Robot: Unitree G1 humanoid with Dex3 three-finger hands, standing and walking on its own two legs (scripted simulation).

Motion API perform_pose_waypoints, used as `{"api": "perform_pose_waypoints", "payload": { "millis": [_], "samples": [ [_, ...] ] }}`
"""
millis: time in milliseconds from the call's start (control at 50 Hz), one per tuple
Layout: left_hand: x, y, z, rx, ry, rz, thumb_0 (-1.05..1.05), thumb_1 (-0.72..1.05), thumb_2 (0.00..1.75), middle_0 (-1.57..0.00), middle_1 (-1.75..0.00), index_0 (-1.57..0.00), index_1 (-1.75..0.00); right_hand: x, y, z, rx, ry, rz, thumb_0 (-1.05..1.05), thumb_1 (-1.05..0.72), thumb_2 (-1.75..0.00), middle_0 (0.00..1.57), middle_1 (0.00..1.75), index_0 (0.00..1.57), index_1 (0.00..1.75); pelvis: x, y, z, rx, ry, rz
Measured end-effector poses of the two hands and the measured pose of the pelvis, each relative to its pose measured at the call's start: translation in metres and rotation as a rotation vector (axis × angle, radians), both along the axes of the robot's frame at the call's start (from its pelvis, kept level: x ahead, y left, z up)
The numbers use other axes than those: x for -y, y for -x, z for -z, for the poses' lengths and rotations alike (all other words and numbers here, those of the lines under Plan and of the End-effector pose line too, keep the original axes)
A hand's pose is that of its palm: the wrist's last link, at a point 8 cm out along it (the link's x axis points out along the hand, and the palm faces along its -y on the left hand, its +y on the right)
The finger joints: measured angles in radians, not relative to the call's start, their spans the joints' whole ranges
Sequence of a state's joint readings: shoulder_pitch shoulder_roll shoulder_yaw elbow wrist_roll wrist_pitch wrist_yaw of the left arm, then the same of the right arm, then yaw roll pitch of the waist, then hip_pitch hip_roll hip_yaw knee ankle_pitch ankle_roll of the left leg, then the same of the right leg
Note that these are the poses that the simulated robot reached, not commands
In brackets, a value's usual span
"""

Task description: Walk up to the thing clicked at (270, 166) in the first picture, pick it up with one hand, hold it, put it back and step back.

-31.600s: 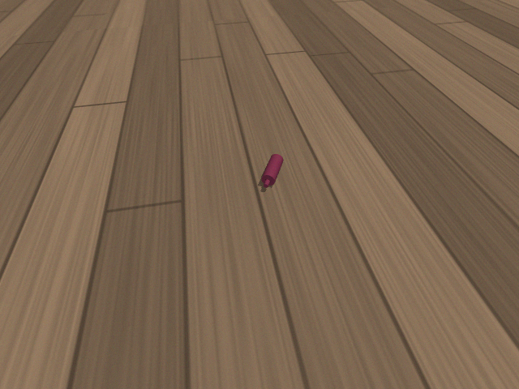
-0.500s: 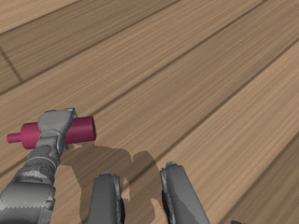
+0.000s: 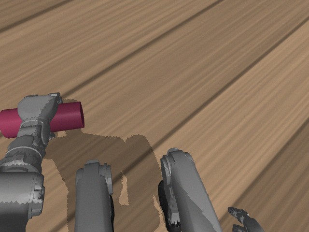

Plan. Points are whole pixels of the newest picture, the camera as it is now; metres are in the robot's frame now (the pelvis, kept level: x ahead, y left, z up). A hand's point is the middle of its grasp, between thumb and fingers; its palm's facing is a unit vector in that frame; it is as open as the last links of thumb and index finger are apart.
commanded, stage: crouch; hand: left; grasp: from above
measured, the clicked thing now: (37, 120) +0.45 +0.28 -0.18
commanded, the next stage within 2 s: lower in 0.62 s
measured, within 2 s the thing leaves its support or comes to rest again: neither
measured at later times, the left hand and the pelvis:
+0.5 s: hand (54, 122) +0.45 +0.26 -0.23, palm faces -0.45 -0.05 -0.89, open 10.8 cm; pelvis -0.01 +0.00 -0.06, yaw -1 degrees
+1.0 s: hand (58, 125) +0.45 +0.26 -0.28, palm faces -0.49 -0.06 -0.87, open 10.8 cm; pelvis -0.01 +0.00 -0.09, yaw -3 degrees
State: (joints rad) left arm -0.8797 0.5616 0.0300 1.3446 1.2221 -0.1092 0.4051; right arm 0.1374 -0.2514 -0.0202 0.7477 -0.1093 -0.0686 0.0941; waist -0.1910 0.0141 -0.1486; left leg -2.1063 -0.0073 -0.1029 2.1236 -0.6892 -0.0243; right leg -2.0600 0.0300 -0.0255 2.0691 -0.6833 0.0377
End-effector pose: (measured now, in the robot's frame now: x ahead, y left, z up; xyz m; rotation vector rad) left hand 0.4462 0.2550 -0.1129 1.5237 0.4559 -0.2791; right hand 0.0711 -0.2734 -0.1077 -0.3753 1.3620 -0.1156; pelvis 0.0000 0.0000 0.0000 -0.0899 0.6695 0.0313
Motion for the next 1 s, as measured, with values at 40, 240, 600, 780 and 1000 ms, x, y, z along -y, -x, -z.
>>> {"api": "perform_pose_waypoints", "payload": {
  "millis": [40, 240, 600, 780, 1000],
  "samples": [
    [0.0, -0.001, 0.006, -0.009, 0.001, -0.002, 0.0, -0.18, 0.77, -0.54, -0.85, -0.56, -0.82, 0.0, 0.004, 0.005, -0.009, -0.004, 0.002, 0.0, -0.9, -0.9, 0.2, 0.3, 0.2, 0.3, 0.001, 0.001, 0.005, 0.005, -0.001, 0.002],
    [0.0, -0.007, 0.034, -0.01, 0.013, 0.011, 0.0, -0.17, 0.76, -0.54, -0.85, -0.56, -0.81, 0.0, 0.029, 0.031, -0.066, -0.011, 0.018, 0.0, -0.9, -0.9, 0.2, 0.3, 0.2, 0.3, 0.002, 0.006, 0.035, 0.022, 0.003, 0.014],
    [-0.002, -0.014, 0.067, -0.007, 0.011, 0.004, 0.0, -0.16, 0.75, -0.53, -0.85, -0.55, -0.81, -0.005, 0.047, 0.064, -0.087, -0.02, 0.003, 0.0, -0.91, -0.9, 0.21, 0.3, 0.2, 0.3, 0.001, 0.012, 0.072, 0.059, 0.012, 0.022],
    [-0.005, -0.018, 0.08, -0.008, 0.008, 0.006, 0.0, -0.17, 0.75, -0.54, -0.83, -0.56, -0.8, -0.003, 0.047, 0.067, -0.102, -0.009, -0.008, 0.0, -0.91, -0.9, 0.21, 0.3, 0.2, 0.3, 0.0, 0.009, 0.079, 0.058, 0.02, 0.025],
    [-0.004, -0.016, 0.108, -0.045, 0.028, 0.012, 0.0, -0.18, 0.76, -0.56, -0.81, -0.58, -0.78, -0.002, 0.045, 0.069, -0.12, 0.003, -0.037, 0.0, -0.91, -0.9, 0.2, 0.3, 0.2, 0.3, 0.0, 0.007, 0.088, 0.068, 0.032, 0.03]
  ]
}}
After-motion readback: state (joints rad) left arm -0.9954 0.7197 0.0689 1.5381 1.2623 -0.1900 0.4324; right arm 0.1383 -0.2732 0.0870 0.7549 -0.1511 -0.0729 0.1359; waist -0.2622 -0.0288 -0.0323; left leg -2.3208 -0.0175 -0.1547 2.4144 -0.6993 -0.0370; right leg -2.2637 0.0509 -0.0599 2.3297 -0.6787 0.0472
